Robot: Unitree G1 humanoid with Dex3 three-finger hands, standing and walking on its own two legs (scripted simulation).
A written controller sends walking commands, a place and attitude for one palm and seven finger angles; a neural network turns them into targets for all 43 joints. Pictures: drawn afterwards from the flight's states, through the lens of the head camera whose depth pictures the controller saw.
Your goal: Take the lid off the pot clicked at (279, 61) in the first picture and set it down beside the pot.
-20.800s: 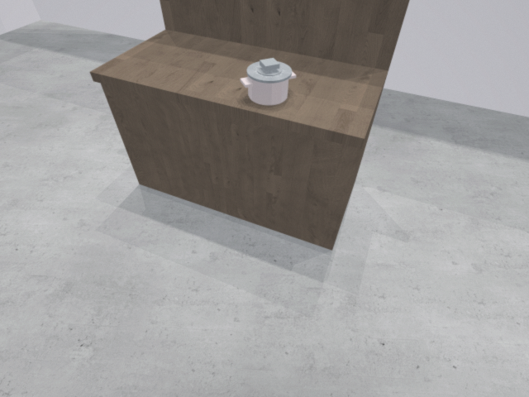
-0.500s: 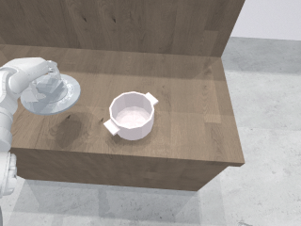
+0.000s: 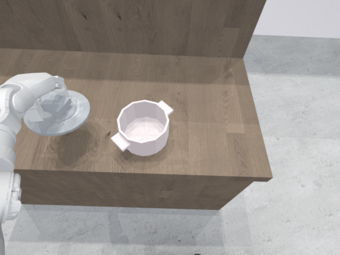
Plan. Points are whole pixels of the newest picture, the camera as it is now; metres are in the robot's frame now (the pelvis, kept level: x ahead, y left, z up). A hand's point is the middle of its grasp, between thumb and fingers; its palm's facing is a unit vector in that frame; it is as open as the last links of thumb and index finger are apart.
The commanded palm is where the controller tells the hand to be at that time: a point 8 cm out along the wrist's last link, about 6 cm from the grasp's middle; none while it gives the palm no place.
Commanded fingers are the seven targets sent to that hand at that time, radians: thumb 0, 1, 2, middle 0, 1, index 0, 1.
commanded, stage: lower the lid onto the table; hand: left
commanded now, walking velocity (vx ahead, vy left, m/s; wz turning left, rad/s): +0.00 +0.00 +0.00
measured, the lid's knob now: (55, 104) +0.47 +0.28 +0.04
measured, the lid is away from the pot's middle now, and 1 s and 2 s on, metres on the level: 0.22 0.23 0.24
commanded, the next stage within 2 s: open the fingers wide in 1.62 s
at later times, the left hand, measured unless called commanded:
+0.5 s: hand (44, 114) +0.44 +0.30 +0.04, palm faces -0.47 -0.09 -0.88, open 8.7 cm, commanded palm +0.47 +0.30 +0.09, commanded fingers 0.00 0.54 1.12 -1.02 -1.12 -0.69 -0.98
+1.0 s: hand (50, 122) +0.44 +0.31 +0.00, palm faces -0.53 -0.06 -0.85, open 8.7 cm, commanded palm +0.49 +0.30 +0.06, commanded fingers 0.00 0.54 1.12 -1.02 -1.12 -0.69 -0.98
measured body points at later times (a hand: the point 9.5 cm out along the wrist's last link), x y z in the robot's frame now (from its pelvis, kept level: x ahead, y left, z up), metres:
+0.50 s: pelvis +0.00 +0.00 -0.01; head +0.09 +0.01 +0.43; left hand +0.46 +0.30 +0.09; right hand +0.03 -0.29 -0.13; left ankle -0.03 +0.06 -0.74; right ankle +0.00 -0.15 -0.74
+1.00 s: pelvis -0.01 +0.00 -0.02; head +0.11 +0.02 +0.42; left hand +0.47 +0.31 +0.05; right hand -0.01 -0.29 -0.13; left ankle -0.03 +0.06 -0.74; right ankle +0.00 -0.15 -0.73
